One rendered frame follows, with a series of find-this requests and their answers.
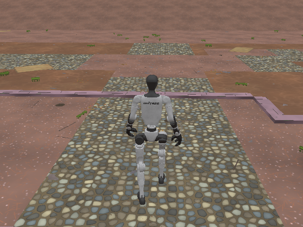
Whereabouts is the robot right upper arm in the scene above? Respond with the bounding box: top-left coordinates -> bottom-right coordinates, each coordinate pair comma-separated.
162,96 -> 174,122

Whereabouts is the left robot forearm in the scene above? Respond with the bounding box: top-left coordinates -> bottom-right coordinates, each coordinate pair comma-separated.
126,113 -> 134,130

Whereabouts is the robot left upper arm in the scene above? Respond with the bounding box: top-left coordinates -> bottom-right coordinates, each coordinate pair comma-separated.
129,95 -> 142,120

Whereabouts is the humanoid robot head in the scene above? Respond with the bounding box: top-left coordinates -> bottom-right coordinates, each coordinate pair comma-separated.
144,75 -> 160,97

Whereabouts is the robot right hand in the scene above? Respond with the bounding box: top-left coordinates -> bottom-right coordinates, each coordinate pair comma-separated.
171,134 -> 182,146

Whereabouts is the right robot forearm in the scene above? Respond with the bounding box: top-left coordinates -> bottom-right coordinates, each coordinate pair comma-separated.
170,115 -> 180,136

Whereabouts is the robot left hand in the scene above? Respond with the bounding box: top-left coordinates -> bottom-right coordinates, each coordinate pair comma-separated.
126,128 -> 137,137

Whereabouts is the robot torso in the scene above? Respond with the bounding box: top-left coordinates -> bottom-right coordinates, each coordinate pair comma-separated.
141,93 -> 163,142

